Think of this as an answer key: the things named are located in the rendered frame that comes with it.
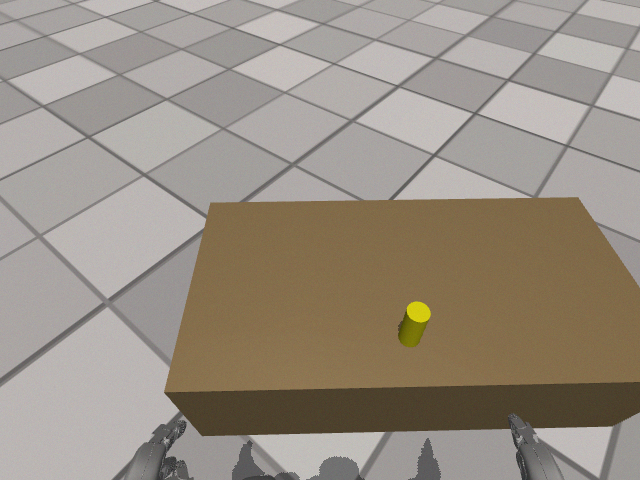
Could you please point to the right robot hand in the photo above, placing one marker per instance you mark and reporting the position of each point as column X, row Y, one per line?
column 534, row 460

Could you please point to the left robot hand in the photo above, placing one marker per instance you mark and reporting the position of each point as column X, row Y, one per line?
column 149, row 462

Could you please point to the can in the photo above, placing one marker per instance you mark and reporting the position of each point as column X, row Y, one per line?
column 414, row 323

